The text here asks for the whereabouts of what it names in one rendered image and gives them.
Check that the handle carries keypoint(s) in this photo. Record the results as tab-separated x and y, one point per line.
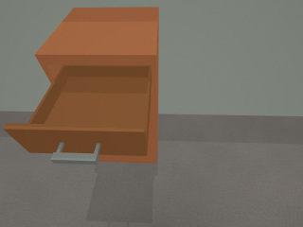
73	158

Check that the drawer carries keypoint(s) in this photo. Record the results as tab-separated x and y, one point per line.
87	105

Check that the cabinet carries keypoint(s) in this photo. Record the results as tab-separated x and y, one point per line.
109	36

